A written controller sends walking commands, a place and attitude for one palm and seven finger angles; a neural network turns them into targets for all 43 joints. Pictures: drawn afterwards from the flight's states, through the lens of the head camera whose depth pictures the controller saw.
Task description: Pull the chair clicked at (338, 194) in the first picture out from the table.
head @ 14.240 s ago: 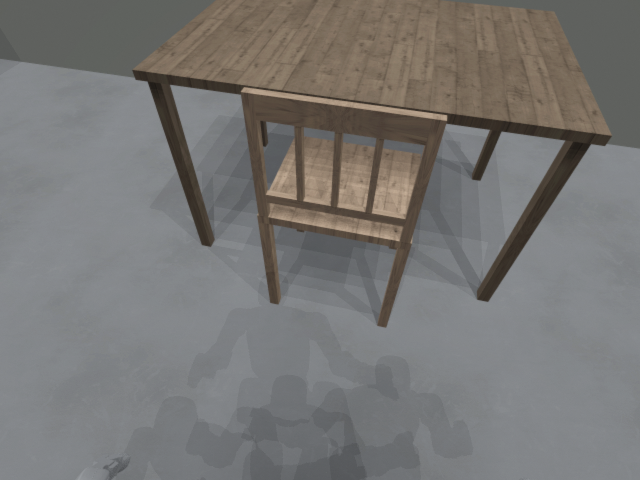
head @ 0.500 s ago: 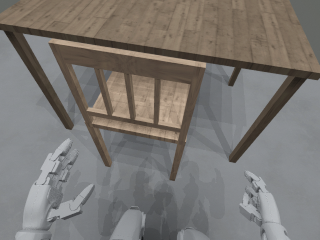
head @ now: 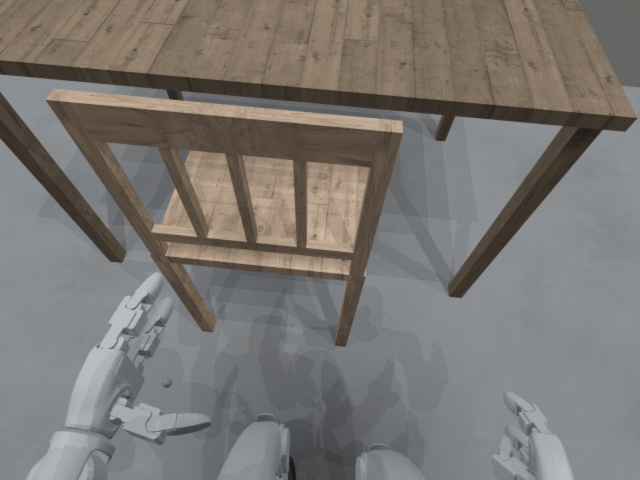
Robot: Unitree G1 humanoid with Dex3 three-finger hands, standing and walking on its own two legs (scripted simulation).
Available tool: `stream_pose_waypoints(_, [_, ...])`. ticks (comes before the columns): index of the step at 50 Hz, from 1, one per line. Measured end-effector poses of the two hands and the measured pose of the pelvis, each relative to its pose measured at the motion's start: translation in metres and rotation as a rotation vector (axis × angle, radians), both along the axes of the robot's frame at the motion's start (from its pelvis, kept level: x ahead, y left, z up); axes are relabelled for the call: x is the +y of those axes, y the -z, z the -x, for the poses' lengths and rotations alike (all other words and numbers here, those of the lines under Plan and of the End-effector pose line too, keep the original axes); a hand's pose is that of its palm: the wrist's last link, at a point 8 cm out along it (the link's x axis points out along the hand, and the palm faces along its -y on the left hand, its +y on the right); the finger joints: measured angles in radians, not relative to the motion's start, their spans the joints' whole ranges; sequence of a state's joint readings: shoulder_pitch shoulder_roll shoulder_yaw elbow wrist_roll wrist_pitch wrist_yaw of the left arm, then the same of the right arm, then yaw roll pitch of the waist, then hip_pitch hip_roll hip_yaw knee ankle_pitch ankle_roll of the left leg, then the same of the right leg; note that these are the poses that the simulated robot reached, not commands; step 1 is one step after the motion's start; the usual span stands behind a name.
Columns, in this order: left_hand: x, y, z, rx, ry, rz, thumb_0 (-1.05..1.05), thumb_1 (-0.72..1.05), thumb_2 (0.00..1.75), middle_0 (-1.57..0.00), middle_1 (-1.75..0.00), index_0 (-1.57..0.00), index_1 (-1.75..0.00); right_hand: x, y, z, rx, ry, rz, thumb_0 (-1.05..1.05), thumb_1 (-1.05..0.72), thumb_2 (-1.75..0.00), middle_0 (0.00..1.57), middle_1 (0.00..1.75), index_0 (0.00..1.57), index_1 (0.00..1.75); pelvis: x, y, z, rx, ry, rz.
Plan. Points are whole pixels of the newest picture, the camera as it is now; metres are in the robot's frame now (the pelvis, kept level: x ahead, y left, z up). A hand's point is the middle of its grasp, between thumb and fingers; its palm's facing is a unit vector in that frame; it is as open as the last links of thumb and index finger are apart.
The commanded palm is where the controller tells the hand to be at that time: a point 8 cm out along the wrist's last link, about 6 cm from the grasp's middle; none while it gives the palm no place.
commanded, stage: raise the hand toward the chair's back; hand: left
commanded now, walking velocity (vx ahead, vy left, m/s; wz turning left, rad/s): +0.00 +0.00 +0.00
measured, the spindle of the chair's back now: (244, 200) +0.51 +0.14 -0.02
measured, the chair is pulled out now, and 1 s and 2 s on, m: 0.00 0.00 0.00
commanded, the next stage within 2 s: aim the fingers beside a spindle in 1.02 s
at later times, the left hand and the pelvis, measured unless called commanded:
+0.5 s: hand (106, 365) +0.23 +0.23 +0.06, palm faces -0.02 -1.00 -0.07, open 16.9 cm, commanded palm +0.21 +0.28 +0.06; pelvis +0.00 +0.02 +0.01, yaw +1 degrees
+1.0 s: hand (121, 370) +0.23 +0.22 +0.05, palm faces -0.07 -1.00 -0.05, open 16.9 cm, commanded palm +0.21 +0.28 +0.06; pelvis -0.01 +0.02 +0.02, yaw +0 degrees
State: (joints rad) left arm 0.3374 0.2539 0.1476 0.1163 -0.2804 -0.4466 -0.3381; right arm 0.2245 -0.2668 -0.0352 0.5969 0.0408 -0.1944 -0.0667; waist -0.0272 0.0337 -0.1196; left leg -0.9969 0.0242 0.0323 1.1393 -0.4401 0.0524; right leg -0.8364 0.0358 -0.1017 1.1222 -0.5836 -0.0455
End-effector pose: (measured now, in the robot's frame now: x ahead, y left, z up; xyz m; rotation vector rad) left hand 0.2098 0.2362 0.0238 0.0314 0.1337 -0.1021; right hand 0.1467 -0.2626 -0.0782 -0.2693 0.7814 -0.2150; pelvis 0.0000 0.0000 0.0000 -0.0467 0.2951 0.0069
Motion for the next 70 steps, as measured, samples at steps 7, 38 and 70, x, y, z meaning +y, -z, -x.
stream_pose_waypoints(7, [0.015, -0.033, -0.003, -0.119, -0.074, -0.006, 0.0, -0.32, 0.37, -0.08, -0.11, -0.08, -0.11, 0.026, -0.024, -0.034, -0.106, -0.046, -0.017, 0.02, -0.9, -0.9, 0.2, 0.3, 0.2, 0.3, 0.009, -0.008, -0.005, -0.021, -0.005, 0.008])
stream_pose_waypoints(38, [0.042, -0.034, -0.002, -0.07, -0.038, -0.003, -0.01, -0.5, 0.3, -0.06, -0.08, -0.06, -0.08, 0.039, -0.032, 0.009, -0.046, -0.047, -0.011, 0.02, -0.9, -0.9, 0.2, 0.3, 0.21, 0.3, 0.022, -0.018, 0.006, -0.061, -0.01, 0.025])
stream_pose_waypoints(70, [0.014, -0.026, -0.032, -0.092, -0.023, -0.007, -0.01, -0.5, 0.3, -0.06, -0.08, -0.06, -0.08, 0.021, -0.016, -0.011, -0.047, -0.071, -0.033, 0.01, -0.9, -0.9, 0.2, 0.3, 0.21, 0.3, 0.0, -0.01, -0.001, -0.03, -0.012, 0.008])
